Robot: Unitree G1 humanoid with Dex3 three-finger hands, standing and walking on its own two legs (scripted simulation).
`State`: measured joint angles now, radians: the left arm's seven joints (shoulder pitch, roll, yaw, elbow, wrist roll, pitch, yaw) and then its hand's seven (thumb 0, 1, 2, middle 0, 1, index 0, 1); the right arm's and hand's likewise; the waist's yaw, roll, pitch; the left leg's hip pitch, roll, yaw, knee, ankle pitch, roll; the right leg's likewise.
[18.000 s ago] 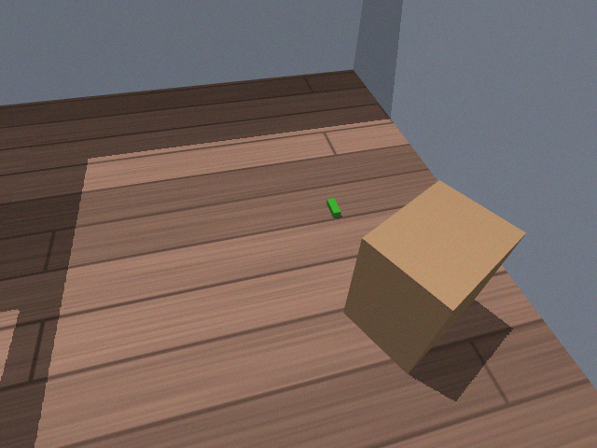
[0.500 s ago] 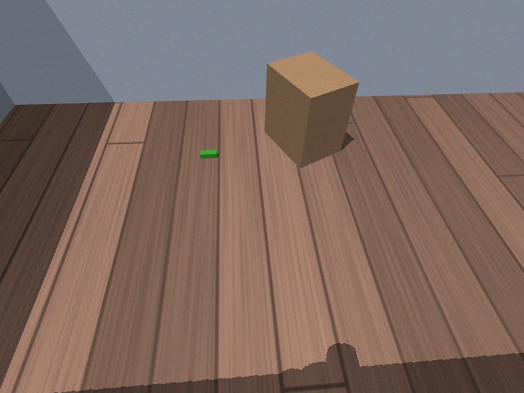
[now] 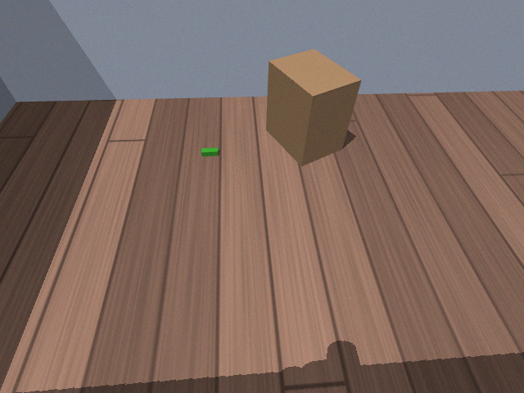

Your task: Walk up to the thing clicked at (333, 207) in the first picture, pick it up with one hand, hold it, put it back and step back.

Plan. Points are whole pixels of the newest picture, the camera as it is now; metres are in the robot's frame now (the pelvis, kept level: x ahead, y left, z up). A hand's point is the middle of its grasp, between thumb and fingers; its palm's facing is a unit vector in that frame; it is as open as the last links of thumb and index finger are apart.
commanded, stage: stand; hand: left
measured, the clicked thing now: (209, 152) +1.46 +0.30 -0.77
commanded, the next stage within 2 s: walk up in 0.24 s
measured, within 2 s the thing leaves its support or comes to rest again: neither
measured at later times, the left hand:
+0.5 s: hand out of the picture +0.13 +0.26 -0.14, palm faces -0.06 -0.91 -0.41, open 7.4 cm
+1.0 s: hand (145, 324) +0.28 +0.24 -0.19, palm faces +0.04 -0.94 -0.35, open 7.4 cm
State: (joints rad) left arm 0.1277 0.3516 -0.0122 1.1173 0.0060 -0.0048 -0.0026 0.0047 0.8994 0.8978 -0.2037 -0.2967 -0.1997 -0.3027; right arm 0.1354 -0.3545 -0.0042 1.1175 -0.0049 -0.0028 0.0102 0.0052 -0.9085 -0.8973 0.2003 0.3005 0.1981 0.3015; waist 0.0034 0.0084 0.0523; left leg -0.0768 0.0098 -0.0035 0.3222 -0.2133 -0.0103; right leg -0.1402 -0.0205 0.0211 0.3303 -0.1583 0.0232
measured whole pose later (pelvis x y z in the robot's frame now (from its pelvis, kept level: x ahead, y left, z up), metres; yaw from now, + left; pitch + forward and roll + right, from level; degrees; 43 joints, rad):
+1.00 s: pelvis +0.29 -0.04 -0.03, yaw +2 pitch -2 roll +1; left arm 0.33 0.41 0.05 0.94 -0.01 -0.05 -0.03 0.01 0.90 0.90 -0.21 -0.30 -0.20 -0.30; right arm 0.14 -0.37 -0.08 0.88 -0.05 -0.04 0.09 0.01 -0.91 -0.90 0.20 0.30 0.20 0.30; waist 0.05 -0.04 0.12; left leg -0.43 0.01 0.07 0.63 -0.16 0.04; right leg 0.01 -0.05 -0.08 0.72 -0.50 -0.02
